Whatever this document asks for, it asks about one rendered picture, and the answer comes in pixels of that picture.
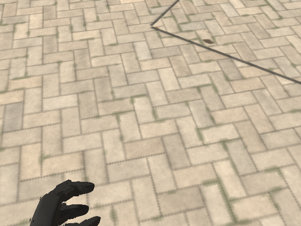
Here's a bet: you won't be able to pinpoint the robot left hand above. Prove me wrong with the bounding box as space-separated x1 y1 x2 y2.
29 180 101 226

